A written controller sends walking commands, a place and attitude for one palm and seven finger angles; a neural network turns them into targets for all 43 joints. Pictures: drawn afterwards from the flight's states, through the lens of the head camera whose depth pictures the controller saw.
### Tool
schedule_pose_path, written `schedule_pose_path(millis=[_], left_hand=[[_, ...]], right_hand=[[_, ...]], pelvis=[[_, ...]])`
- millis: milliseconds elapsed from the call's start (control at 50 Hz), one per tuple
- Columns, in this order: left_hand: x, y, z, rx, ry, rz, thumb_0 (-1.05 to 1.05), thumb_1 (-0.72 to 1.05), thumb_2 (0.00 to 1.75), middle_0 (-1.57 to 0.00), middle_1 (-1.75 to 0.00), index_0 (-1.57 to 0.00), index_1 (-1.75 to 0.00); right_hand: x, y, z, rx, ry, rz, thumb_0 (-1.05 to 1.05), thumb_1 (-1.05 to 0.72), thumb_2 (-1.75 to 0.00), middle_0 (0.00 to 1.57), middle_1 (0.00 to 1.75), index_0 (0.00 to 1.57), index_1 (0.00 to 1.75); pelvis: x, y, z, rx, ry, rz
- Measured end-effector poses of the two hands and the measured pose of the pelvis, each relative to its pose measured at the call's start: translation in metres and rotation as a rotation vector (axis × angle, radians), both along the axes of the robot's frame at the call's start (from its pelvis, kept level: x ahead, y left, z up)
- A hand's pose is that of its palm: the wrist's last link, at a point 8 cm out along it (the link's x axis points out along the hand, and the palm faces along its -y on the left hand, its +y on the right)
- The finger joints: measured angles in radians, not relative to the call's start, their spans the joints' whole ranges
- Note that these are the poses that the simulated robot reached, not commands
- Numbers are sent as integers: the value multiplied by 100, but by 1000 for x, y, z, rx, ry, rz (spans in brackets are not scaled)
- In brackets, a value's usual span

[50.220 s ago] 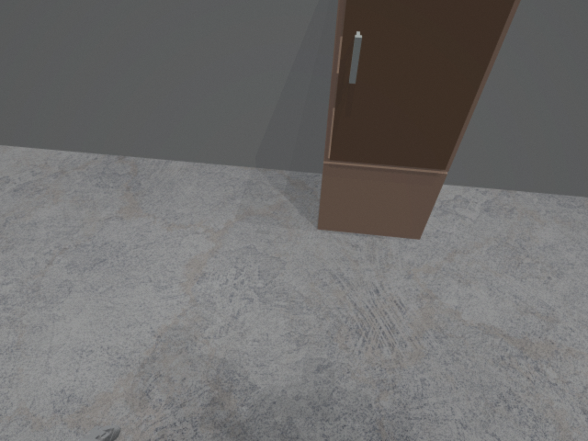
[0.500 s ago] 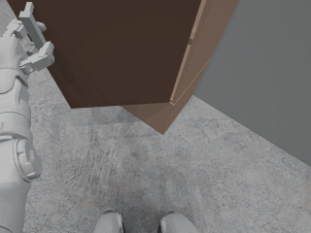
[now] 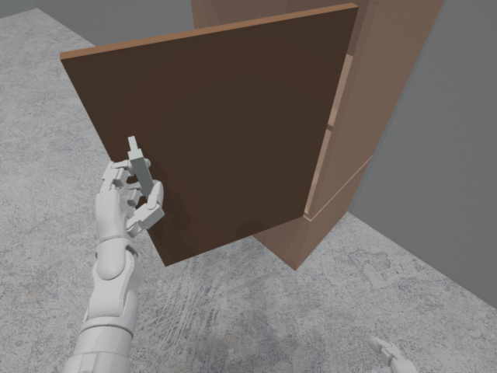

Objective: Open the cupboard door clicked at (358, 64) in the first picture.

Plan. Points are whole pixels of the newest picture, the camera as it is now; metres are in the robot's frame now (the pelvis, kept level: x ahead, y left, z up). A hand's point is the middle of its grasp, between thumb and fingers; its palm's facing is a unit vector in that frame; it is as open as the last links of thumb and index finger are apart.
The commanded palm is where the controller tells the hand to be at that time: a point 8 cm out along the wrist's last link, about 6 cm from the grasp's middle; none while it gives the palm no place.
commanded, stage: pull the door open along its arc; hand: left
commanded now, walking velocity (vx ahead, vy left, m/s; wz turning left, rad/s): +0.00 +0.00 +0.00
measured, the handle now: (144, 174) +0.42 +0.19 +0.09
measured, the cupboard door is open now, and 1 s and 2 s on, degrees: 66 81 82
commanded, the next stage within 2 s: open thumb and fingers to let go in 0.32 s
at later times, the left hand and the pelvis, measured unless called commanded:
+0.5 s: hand (191, 254) +0.28 +0.09 +0.08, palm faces +0.43 -0.90 +0.01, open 6.8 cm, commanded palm +0.24 +0.14 +0.07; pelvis -0.01 -0.04 +0.00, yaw +4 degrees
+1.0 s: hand (190, 248) +0.29 +0.09 +0.08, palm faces +0.39 -0.92 +0.02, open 13.4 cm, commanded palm +0.24 +0.14 +0.07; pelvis -0.02 -0.02 +0.00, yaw +4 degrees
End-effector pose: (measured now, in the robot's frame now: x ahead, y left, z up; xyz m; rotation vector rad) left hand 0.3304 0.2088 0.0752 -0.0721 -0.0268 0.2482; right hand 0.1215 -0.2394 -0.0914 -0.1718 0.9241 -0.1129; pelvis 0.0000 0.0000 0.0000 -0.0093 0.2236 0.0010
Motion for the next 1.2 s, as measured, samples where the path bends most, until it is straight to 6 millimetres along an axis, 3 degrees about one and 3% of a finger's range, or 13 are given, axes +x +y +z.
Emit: schedule_pose_path(millis=[80, 180, 420, 560, 660, 920, 1040, 1200], left_hand=[[-25, -17, 2, 21, 16, 74, -1, 60, 73, -31, -126, -31, -125], [-48, -35, 3, 34, 34, 123, -1, 59, 73, -31, -124, -31, -126], [-94, -76, 4, 39, 41, 173, 0, 62, 75, -29, -125, -28, -128], [-94, -77, 3, 80, 16, 192, -2, 58, 79, -30, -127, -27, -128], [-90, -73, 4, 80, 20, 172, -1, 47, 74, -33, -128, -31, -128], [-84, -74, 1, 54, 25, 154, 0, -23, 42, -31, -122, -31, -122], [-81, -73, 0, 52, 21, 148, -1, -42, 34, -29, -109, -28, -108], [-84, -82, 0, 51, 23, 128, -1, -49, 31, -26, -77, -25, -78]], right_hand=[[27, 8, 8, 16, -70, 57, 1, -91, -90, 20, 30, 20, 30], [41, 11, 14, 27, -111, 88, 1, -91, -90, 20, 30, 20, 30], [24, -15, 2, -1, -54, 102, 1, -91, -90, 20, 30, 20, 30], [15, -24, -10, -25, -7, 107, 1, -91, -90, 20, 30, 20, 30], [15, -21, -12, -13, -16, 100, 1, -91, -90, 20, 30, 20, 30], [23, 0, -3, -1, -61, 121, 1, -91, -90, 20, 30, 20, 30], [25, 8, -2, -6, -63, 121, 1, -91, -90, 20, 30, 20, 30], [23, 19, -2, 2, -61, 119, 1, -91, -90, 20, 30, 20, 30]], pelvis=[[-4, -7, 1, 9, -34, 13], [-6, -17, 4, 16, -72, 26], [-9, -35, 5, 31, -115, 56], [-16, -40, 2, 36, -107, 70], [-18, -39, 2, 36, -110, 70], [-18, -26, 3, 28, -110, 63], [-19, -19, 2, 21, -104, 59], [-18, -11, 1, 14, -104, 54]])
